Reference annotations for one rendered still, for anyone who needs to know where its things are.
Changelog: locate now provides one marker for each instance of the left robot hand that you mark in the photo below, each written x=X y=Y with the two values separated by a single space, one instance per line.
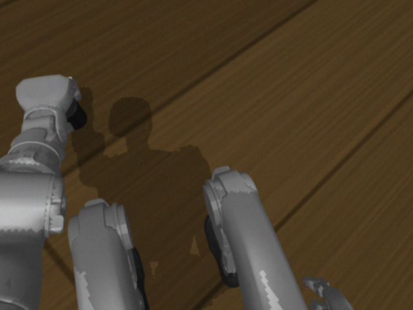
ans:
x=54 y=90

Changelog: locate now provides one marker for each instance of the right robot foot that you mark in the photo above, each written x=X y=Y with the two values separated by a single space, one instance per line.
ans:
x=229 y=279

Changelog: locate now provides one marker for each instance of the left robot foot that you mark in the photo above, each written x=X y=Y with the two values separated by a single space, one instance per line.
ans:
x=140 y=279

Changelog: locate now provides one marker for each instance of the can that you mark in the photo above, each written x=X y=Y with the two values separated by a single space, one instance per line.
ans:
x=76 y=115

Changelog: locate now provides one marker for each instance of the right robot hand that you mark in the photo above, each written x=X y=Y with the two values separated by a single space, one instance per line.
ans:
x=333 y=298

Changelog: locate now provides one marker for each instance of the left robot arm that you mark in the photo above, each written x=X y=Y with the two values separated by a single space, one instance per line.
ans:
x=32 y=204

